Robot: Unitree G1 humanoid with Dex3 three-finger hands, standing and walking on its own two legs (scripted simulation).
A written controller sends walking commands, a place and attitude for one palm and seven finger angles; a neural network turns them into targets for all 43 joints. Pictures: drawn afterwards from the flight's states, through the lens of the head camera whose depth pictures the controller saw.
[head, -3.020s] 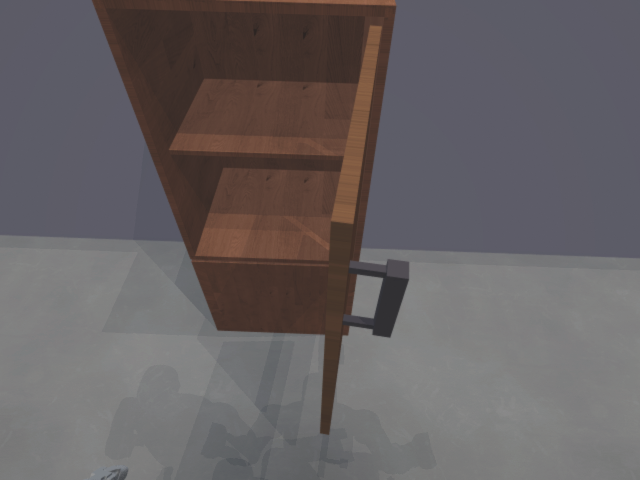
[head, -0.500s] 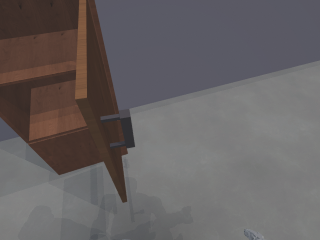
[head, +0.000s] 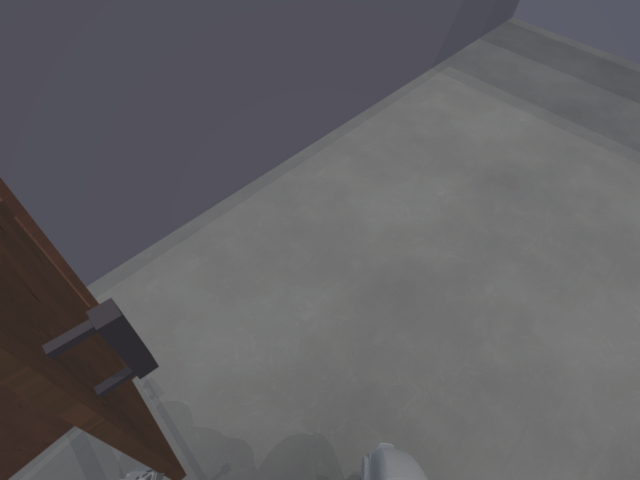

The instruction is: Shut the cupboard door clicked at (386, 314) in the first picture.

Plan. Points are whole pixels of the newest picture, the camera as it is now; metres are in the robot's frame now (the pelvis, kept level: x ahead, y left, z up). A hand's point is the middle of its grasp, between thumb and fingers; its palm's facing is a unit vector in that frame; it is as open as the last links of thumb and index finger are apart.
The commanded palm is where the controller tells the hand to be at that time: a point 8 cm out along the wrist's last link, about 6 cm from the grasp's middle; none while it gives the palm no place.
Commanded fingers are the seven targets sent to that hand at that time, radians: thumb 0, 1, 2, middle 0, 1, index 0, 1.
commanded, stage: walk to a spot facing it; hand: left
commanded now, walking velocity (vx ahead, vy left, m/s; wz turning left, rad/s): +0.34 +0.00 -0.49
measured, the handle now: (106, 355) +0.23 +0.23 +0.08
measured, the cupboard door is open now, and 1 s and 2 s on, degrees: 83 100 100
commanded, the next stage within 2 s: none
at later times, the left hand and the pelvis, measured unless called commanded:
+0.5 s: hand (248, 449) +0.19 +0.10 -0.18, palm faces -0.08 -0.99 -0.12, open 7.4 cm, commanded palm none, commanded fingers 0.00 0.90 0.90 -0.20 -0.30 -0.20 -0.30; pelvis +0.18 -0.06 +0.00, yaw -10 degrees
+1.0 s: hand (251, 434) +0.21 +0.10 -0.18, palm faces +0.01 -0.95 -0.31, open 7.4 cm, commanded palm none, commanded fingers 0.00 0.90 0.90 -0.20 -0.30 -0.20 -0.30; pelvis +0.34 -0.12 -0.03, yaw -15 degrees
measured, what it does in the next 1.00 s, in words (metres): walks ahead: right foot, then left foot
